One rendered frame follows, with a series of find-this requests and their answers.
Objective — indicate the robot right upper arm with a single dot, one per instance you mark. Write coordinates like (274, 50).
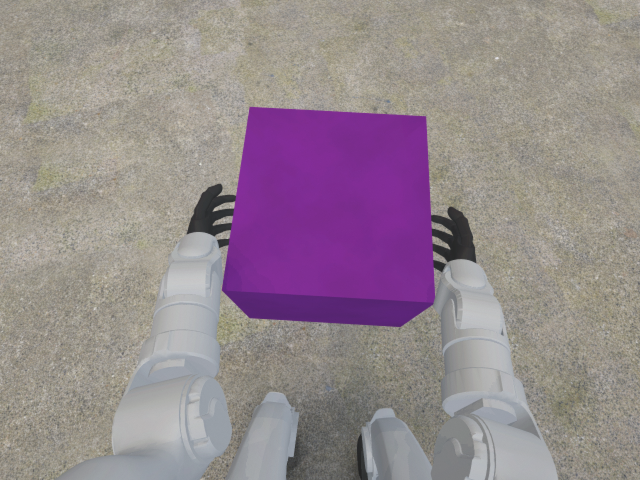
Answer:
(472, 447)

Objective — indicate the carton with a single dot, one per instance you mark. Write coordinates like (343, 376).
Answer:
(332, 218)

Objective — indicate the robot left shin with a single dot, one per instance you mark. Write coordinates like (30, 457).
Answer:
(275, 397)

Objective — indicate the robot right thigh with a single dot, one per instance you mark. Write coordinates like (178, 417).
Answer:
(391, 451)

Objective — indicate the robot left upper arm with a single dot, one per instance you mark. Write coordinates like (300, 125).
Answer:
(168, 430)

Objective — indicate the robot right forearm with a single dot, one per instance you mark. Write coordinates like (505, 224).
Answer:
(479, 377)

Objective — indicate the robot right hand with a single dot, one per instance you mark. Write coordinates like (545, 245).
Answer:
(461, 243)

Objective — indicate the robot left hand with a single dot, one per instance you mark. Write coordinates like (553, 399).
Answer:
(203, 217)

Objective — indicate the robot left forearm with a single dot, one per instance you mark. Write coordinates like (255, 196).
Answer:
(184, 330)

